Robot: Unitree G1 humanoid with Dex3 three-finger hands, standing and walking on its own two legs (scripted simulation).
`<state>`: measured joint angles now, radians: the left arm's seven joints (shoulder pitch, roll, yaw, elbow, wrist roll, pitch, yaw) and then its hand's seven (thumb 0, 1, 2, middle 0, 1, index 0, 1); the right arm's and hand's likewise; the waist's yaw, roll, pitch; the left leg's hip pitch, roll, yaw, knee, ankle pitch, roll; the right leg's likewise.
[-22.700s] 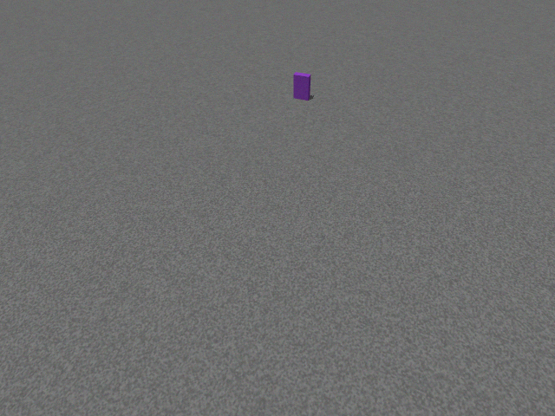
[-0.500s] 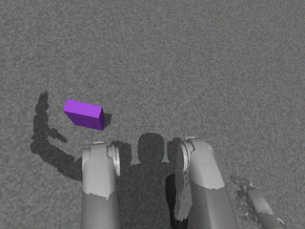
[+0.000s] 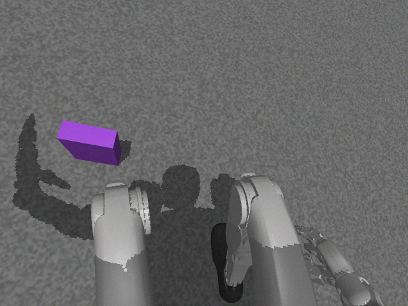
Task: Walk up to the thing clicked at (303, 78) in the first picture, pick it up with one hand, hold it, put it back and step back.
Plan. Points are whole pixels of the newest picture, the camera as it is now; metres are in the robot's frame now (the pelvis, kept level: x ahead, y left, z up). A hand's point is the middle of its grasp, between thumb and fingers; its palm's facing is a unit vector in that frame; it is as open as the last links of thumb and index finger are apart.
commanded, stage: approach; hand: left
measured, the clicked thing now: (94, 146) +0.45 +0.23 -0.25
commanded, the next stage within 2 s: close in in 0.20 s
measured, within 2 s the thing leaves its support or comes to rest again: neither
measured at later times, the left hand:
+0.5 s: hand (52, 151) +0.42 +0.30 -0.20, palm faces +0.12 -0.99 +0.08, open 17.6 cm
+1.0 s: hand (80, 146) +0.43 +0.25 -0.20, palm faces +0.13 -0.99 +0.05, open 17.8 cm
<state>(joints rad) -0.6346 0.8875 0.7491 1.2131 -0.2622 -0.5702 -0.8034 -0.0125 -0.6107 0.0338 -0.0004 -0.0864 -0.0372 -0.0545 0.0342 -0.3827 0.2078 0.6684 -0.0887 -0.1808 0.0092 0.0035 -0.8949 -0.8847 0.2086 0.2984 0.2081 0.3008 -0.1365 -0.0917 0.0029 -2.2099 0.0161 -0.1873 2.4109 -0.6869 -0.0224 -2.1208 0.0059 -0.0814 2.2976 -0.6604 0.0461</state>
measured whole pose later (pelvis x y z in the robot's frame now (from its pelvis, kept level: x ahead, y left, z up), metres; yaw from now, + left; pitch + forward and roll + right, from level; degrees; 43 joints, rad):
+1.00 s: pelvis -0.02 +0.02 -0.06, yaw -7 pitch +11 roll -17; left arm -0.63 0.79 0.52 1.43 -0.14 -1.07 -0.23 -0.01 -0.61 0.05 0.00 -0.07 -0.04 -0.04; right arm -0.14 -0.38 0.50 0.55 -0.34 0.00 0.13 0.00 -0.92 -0.89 0.21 0.30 0.21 0.30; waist -0.25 -0.24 0.26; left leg -2.20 0.01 -0.37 2.66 -0.70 -0.01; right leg -2.06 0.08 -0.21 2.40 -0.60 0.07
